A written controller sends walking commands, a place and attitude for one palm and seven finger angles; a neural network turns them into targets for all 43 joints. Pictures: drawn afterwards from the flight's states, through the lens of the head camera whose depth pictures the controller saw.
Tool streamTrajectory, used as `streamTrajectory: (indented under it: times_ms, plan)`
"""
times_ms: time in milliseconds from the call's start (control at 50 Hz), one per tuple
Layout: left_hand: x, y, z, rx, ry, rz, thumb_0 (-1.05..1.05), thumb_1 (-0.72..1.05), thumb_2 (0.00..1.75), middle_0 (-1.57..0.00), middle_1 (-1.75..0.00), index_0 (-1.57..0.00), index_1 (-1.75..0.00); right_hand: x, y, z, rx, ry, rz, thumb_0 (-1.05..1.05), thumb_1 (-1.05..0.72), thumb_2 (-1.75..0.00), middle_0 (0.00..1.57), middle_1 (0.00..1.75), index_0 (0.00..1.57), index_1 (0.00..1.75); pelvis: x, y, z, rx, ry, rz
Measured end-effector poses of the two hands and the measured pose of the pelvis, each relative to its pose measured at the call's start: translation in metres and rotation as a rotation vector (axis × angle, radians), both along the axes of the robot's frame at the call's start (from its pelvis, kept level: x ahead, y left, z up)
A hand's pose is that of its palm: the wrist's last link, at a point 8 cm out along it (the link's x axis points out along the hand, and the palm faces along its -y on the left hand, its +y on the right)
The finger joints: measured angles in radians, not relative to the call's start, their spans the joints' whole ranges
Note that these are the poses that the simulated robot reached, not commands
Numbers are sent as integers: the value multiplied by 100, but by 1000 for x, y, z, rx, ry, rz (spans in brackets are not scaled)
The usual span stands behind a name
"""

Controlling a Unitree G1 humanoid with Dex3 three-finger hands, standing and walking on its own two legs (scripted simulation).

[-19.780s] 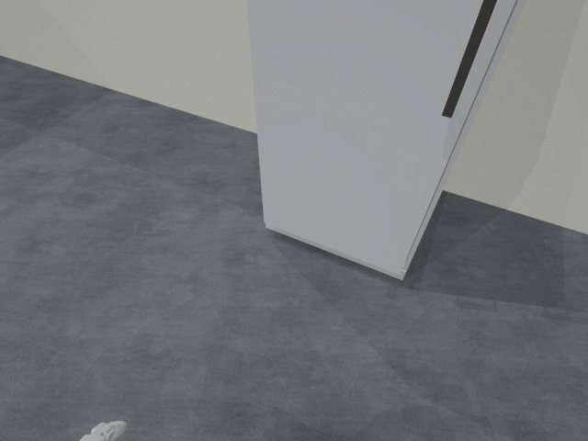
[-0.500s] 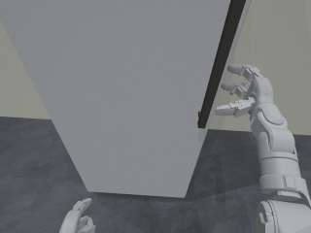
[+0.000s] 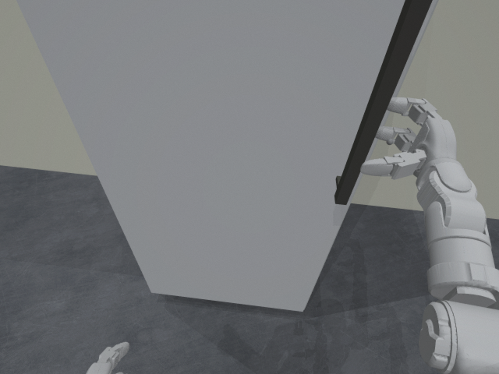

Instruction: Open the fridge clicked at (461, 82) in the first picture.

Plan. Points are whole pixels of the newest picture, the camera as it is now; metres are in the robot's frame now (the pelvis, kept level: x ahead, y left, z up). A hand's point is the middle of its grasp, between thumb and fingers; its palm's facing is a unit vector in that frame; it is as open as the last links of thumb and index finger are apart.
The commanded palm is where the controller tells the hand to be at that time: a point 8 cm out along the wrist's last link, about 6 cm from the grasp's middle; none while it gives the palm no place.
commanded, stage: slide the fingers in behind the handle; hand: right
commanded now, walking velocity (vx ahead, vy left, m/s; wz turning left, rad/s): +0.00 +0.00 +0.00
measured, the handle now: (371, 106) +0.47 -0.14 +0.23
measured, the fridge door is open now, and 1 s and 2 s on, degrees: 0 0 0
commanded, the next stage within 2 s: grip the handle and tug to test in 1.90 s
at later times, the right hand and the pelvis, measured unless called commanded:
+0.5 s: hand (387, 141) +0.42 -0.16 +0.20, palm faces +0.01 +1.00 +0.01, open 13.9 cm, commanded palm +0.40 -0.21 +0.20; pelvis +0.00 -0.01 +0.00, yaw +0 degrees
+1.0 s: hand (369, 143) +0.41 -0.13 +0.20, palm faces +0.01 +1.00 +0.02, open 14.0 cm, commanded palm +0.39 -0.18 +0.20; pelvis +0.01 +0.00 +0.00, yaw -1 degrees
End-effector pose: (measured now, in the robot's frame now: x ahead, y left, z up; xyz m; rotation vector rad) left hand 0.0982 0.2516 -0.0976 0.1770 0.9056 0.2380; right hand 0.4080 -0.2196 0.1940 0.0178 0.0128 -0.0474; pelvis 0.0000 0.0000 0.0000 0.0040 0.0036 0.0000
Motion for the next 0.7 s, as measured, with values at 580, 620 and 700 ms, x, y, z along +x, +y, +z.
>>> streamTrajectory:
  times_ms: [580, 620, 700]
  plan:
    - [30, -18, 4, -31, -65, -50, 1, 90, 90, -20, -30, -20, -30, -8, 13, 2, 5, -23, 46, -1, 51, -30, 30, 121, 31, 121, 5, -8, -1, 2, -3, -5]
    - [34, -20, 6, -31, -73, -55, 1, 90, 90, -20, -30, -20, -30, -8, 15, 0, 8, -5, 37, -1, 51, -30, 30, 121, 31, 121, 5, -8, -1, 1, -4, -5]
    - [42, -23, 9, -32, -91, -64, 1, 90, 90, -20, -30, -20, -30, -9, 15, 2, 5, -20, 16, -1, 50, -30, 30, 120, 30, 120, 6, -8, 0, 0, -6, -3]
